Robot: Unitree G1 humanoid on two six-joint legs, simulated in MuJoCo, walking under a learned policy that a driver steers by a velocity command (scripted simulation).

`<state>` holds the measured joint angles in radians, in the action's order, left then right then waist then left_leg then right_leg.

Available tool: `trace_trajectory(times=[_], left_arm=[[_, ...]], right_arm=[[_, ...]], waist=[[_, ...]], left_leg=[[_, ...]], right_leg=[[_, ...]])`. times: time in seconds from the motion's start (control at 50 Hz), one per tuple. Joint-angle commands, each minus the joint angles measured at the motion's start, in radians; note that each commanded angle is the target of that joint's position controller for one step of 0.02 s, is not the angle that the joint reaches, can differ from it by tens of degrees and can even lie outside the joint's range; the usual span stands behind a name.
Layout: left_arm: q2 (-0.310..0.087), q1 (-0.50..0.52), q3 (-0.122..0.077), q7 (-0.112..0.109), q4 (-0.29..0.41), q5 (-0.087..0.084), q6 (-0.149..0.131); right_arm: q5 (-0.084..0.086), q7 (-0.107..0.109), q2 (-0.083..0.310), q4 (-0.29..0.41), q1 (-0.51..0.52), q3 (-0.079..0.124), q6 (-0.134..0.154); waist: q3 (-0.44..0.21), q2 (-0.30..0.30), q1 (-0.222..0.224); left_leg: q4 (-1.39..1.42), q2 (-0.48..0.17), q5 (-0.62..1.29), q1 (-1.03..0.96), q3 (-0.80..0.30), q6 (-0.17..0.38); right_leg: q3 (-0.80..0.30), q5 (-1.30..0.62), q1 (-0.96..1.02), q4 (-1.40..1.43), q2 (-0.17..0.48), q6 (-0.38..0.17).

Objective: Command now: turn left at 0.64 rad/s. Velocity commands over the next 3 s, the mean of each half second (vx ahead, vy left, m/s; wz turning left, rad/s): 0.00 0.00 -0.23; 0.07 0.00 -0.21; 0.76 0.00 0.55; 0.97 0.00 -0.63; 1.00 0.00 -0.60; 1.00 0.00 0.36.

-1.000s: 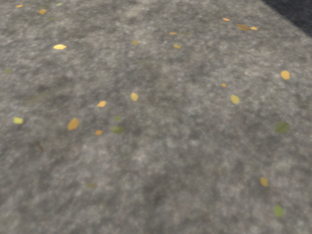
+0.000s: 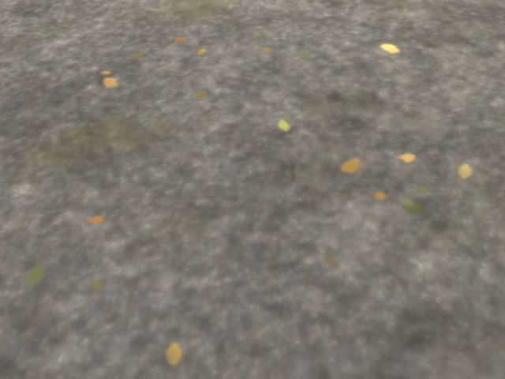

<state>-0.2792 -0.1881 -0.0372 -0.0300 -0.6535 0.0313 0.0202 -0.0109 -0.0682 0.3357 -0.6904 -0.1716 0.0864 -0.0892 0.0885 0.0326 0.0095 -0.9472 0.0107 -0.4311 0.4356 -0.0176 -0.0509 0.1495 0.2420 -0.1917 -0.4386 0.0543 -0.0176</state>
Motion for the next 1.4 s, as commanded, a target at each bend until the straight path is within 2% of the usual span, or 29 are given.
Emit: trace_trajectory(times=[0.02, 0.06, 0.1, 0.12, 0.14, 0.16, 0.22, 0.28, 0.36, 0.48, 0.56, 0.58, 0.6, 0.62, 0.64, 0.66, 0.7, 0.72, 0.76, 0.8, 0.86, 0.9, 0.94, 1.1, 1.3, 1.34, 1.36, 1.38, 1.4], left_arm=[[-0.188, -0.035, -0.058, 0.015, 0.026, 0.000, -0.011], [-0.196, -0.048, -0.058, 0.025, 0.008, -0.009, -0.006], [-0.159, -0.058, -0.041, 0.035, -0.015, -0.033, 0.003], [-0.045, -0.118, -0.005, 0.048, -0.002, -0.025, 0.004], [0.005, -0.110, 0.015, 0.050, 0.008, -0.024, 0.022], [-0.073, -0.073, -0.005, 0.048, -0.008, -0.036, 0.035], [-0.162, -0.123, -0.053, 0.050, -0.060, -0.025, 0.035], [-0.132, -0.160, -0.057, 0.049, -0.088, -0.026, 0.044], [-0.099, -0.091, -0.057, 0.064, -0.051, -0.022, 0.063], [-0.063, -0.047, -0.049, 0.089, 0.012, -0.021, 0.072], [-0.071, -0.044, -0.056, 0.094, 0.045, -0.031, 0.070], [-0.070, -0.073, -0.058, 0.092, 0.042, -0.026, 0.063], [-0.109, -0.142, -0.071, 0.080, 0.019, -0.013, 0.050], [-0.269, -0.167, -0.105, 0.060, 0.032, -0.008, 0.033], [-0.319, -0.231, -0.124, 0.056, 0.033, -0.021, 0.028], [-0.270, -0.206, -0.110, 0.049, 0.033, -0.027, 0.029], [-0.171, -0.040, -0.073, 0.032, 0.058, -0.026, 0.037], [-0.130, 0.017, -0.057, 0.024, 0.069, -0.032, 0.034], [-0.078, 0.028, -0.029, 0.021, 0.061, -0.029, 0.019], [-0.038, 0.025, -0.004, 0.016, 0.040, -0.013, -0.001], [-0.119, 0.001, -0.020, 0.002, 0.010, 0.000, 0.000], [-0.175, -0.085, -0.042, 0.010, -0.011, 0.002, 0.006], [-0.171, -0.097, -0.044, 0.015, -0.021, 0.002, -0.005], [-0.133, -0.114, -0.056, 0.011, -0.078, 0.003, -0.089], [-0.161, -0.211, -0.062, 0.018, -0.183, 0.019, -0.113], [-0.194, -0.203, -0.061, 0.020, -0.201, 0.010, -0.108], [-0.228, -0.193, -0.065, 0.024, -0.207, 0.008, -0.099], [-0.248, -0.162, -0.063, 0.030, -0.201, -0.006, -0.090], [-0.210, -0.159, -0.048, 0.035, -0.194, 0.001, -0.093]], right_arm=[[0.010, 0.005, 0.040, 0.092, 0.036, -0.003, 0.016], [0.008, 0.018, 0.037, 0.082, 0.018, -0.008, 0.022], [-0.023, 0.039, 0.035, 0.041, -0.065, -0.018, 0.042], [-0.041, 0.050, 0.080, 0.042, -0.097, -0.022, 0.057], [-0.017, 0.066, 0.095, 0.047, -0.038, -0.034, 0.069], [-0.017, 0.071, 0.044, 0.039, -0.007, -0.044, 0.075], [-0.008, 0.103, 0.079, 0.028, 0.053, -0.035, 0.065], [-0.007, 0.112, 0.038, 0.040, 0.053, -0.042, 0.058], [-0.020, 0.124, 0.015, 0.034, 0.044, -0.042, 0.064], [-0.027, 0.104, 0.043, 0.022, 0.037, -0.024, 0.087], [-0.012, 0.076, 0.081, 0.020, 0.037, -0.004, 0.090], [-0.001, 0.070, 0.088, 0.017, 0.038, 0.001, 0.086], [0.001, 0.063, 0.080, 0.005, 0.005, 0.005, 0.082], [-0.003, 0.058, 0.003, 0.047, -0.012, -0.015, 0.076], [-0.027, 0.070, 0.016, 0.093, 0.087, -0.021, 0.055], [-0.020, 0.075, 0.024, 0.079, 0.072, -0.022, 0.046], [-0.007, 0.077, 0.036, 0.042, 0.041, -0.018, 0.057], [-0.020, 0.074, 0.053, 0.012, -0.005, -0.013, 0.056], [-0.015, 0.062, 0.043, -0.038, -0.084, -0.017, 0.042], [0.003, 0.051, -0.001, -0.063, -0.101, -0.033, 0.029], [-0.003, 0.045, 0.036, -0.056, -0.060, -0.021, 0.021], [-0.021, 0.030, 0.082, -0.030, -0.022, -0.008, 0.024], [-0.022, 0.010, 0.091, -0.007, 0.028, 0.003, 0.031], [-0.010, -0.023, 0.023, 0.016, 0.058, 0.004, 0.058], [-0.020, -0.044, 0.009, 0.098, 0.248, -0.030, 0.069], [-0.020, -0.023, 0.020, 0.068, 0.166, -0.028, 0.075], [-0.014, -0.007, 0.043, 0.027, 0.028, -0.014, 0.084], [-0.017, 0.009, 0.067, -0.045, -0.188, 0.005, 0.097], [-0.032, 0.024, 0.151, -0.121, -0.384, 0.042, 0.101]], waist=[[-0.135, -0.235, 0.027], [-0.139, -0.249, 0.019], [-0.152, -0.143, -0.038], [-0.224, 0.104, -0.020], [-0.206, 0.212, -0.012], [-0.159, 0.130, -0.030], [-0.078, 0.157, 0.002], [-0.109, 0.093, 0.000], [-0.065, 0.099, -0.023], [-0.099, 0.102, -0.018], [-0.125, 0.094, -0.002], [-0.133, 0.058, 0.028], [-0.150, -0.057, 0.064], [-0.128, -0.367, 0.054], [-0.154, -0.300, 0.109], [-0.151, -0.200, 0.089], [-0.086, -0.135, 0.014], [-0.104, -0.146, -0.008], [-0.162, -0.113, -0.023], [-0.142, -0.093, -0.019], [-0.069, -0.161, 0.019], [-0.071, -0.186, 0.064], [-0.004, -0.161, 0.067], [-0.005, -0.087, 0.032], [0.110, -0.086, 0.050], [0.049, -0.097, -0.006], [-0.029, -0.109, -0.080], [-0.131, -0.090, -0.196], [-0.241, -0.006, -0.279]], left_leg=[[0.167, 0.025, -0.048, -0.065, 0.057, 0.024], [0.321, 0.051, 0.000, -0.146, 0.067, 0.046], [0.674, 0.023, 0.298, -0.378, 0.011, 0.072], [0.725, -0.266, 0.470, -0.576, -0.291, 0.107], [0.678, -0.401, 0.653, -0.355, -0.323, 0.239], [0.655, -0.349, 0.638, -0.322, -0.239, 0.267], [0.619, -0.258, 0.769, -0.346, -0.066, 0.227], [0.615, -0.270, 0.754, -0.367, 0.006, 0.238], [0.655, -0.295, 0.519, -0.376, 0.029, 0.252], [0.599, -0.346, 0.545, -0.349, 0.096, 0.246], [0.500, -0.373, 0.530, -0.315, 0.146, 0.193], [0.424, -0.358, 0.472, -0.270, 0.186, 0.151], [0.260, -0.298, 0.322, -0.173, 0.231, 0.084], [-0.026, -0.131, -0.126, 0.133, 0.299, -0.007], [-0.193, -0.020, -0.276, 0.218, 0.086, -0.015], [-0.258, -0.053, -0.199, 0.231, 0.029, -0.011], [-0.199, -0.078, 0.002, 0.192, 0.003, 0.007], [-0.198, -0.066, 0.061, 0.153, 0.028, 0.007], [-0.172, -0.052, 0.094, 0.051, 0.039, 0.005], [-0.020, -0.049, 0.106, -0.031, 0.012, 0.006], [0.081, -0.012, 0.079, -0.025, 0.003, 0.019], [0.051, -0.030, 0.060, 0.091, 0.024, 0.035], [0.028, -0.047, 0.069, 0.244, 0.001, 0.044], [-0.059, -0.107, 0.209, 0.431, 0.003, 0.065], [0.123, -0.136, 0.225, 0.373, 0.120, 0.189], [0.175, -0.039, 0.138, 0.141, 0.191, 0.238], [0.169, 0.034, 0.083, -0.036, 0.213, 0.258], [0.255, 0.091, 0.127, -0.335, 0.203, 0.274], [0.296, 0.054, 0.041, -0.673, 0.065, 0.255]], right_leg=[[-0.124, -0.507, 0.110, 0.047, 0.228, -0.170], [-0.127, -0.544, 0.090, -0.008, 0.217, -0.157], [-0.090, -0.431, -0.042, -0.113, 0.170, -0.076], [-0.049, 0.031, -0.211, -0.260, 0.103, -0.002], [-0.096, 0.344, -0.157, -0.262, 0.025, 0.024], [-0.166, 0.345, -0.126, -0.319, 0.024, 0.026], [-0.157, 0.243, -0.254, -0.534, -0.029, 0.025], [-0.137, 0.212, -0.290, -0.694, -0.033, 0.054], [-0.115, 0.167, -0.356, -0.632, -0.008, 0.077], [-0.067, 0.191, -0.236, -0.406, 0.006, 0.036], [-0.022, 0.181, -0.127, -0.254, -0.014, -0.007], [-0.021, 0.098, -0.050, -0.144, -0.026, -0.022], [-0.127, -0.016, 0.069, -0.005, -0.011, -0.049], [-0.561, -0.277, 0.188, 0.128, 0.265, -0.145], [-0.688, -0.495, 0.153, 0.123, 0.356, -0.297], [-0.577, -0.452, 0.157, 0.114, 0.330, -0.308], [-0.418, -0.320, 0.081, 0.133, 0.196, -0.226], [-0.354, -0.412, 0.086, 0.125, 0.164, -0.206], [-0.267, -0.532, 0.095, 0.122, 0.149, -0.188], [-0.207, -0.446, 0.076, 0.153, 0.145, -0.158], [-0.194, -0.274, 0.074, 0.162, 0.172, -0.158], [-0.307, 0.262, 0.145, 0.279, 0.241, -0.189], [-0.397, 0.498, 0.204, 0.361, 0.297, -0.193], [-0.171, 0.330, 0.300, 0.383, 0.315, -0.146], [0.131, 0.040, 0.302, 0.380, 0.295, -0.099], [0.197, -0.525, 0.273, 0.248, 0.277, -0.096], [0.208, -0.836, 0.250, 0.063, 0.281, -0.106], [0.219, -0.974, 0.124, -0.208, 0.267, -0.108], [0.190, -0.651, -0.134, -0.557, 0.210, -0.083]])
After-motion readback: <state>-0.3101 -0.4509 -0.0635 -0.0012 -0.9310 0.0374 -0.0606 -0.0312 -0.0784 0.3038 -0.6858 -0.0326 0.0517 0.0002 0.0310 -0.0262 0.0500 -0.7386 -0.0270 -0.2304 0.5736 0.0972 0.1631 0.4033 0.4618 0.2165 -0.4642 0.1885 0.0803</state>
